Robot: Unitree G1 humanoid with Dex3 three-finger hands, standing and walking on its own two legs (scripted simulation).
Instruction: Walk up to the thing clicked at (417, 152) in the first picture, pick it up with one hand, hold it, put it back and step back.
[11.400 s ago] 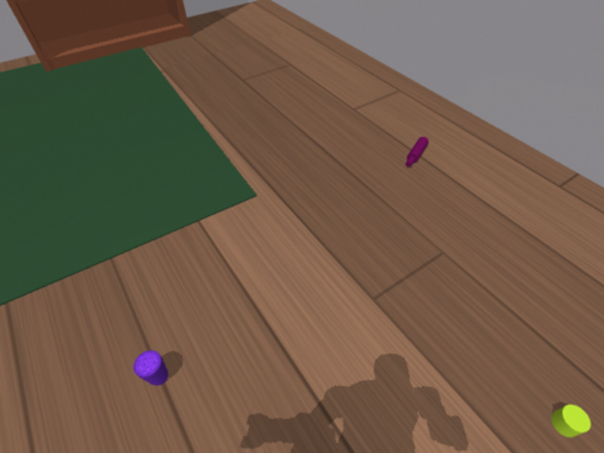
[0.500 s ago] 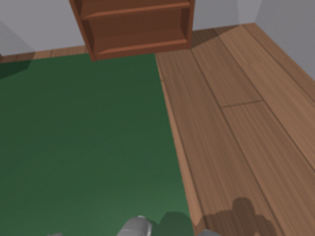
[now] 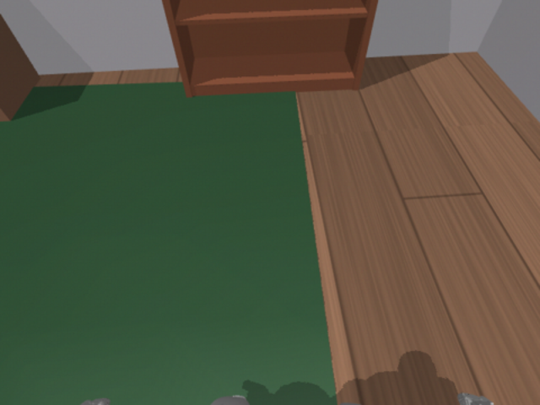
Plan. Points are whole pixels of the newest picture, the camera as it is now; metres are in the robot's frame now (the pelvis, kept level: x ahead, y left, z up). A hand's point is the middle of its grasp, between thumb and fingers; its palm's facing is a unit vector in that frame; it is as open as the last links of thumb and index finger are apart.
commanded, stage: walk up
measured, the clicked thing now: out of the picture -0.16 -1.04 -0.73
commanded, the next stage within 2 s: stand in 0.32 s
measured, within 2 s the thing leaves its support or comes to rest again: neither
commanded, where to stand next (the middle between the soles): +0.07 -0.02 m, yaw -1 degrees
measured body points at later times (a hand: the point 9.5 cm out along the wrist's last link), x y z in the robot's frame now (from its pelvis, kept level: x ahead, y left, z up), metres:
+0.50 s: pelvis +0.00 -0.02 +0.03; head +0.01 -0.01 +0.48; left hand +0.07 +0.30 -0.11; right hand +0.11 -0.32 -0.10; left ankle +0.03 +0.11 -0.72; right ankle +0.02 -0.14 -0.72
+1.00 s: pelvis +0.02 -0.03 +0.03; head +0.03 -0.03 +0.48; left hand +0.11 +0.28 -0.10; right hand +0.09 -0.33 -0.10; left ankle +0.03 +0.11 -0.72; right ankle +0.02 -0.15 -0.72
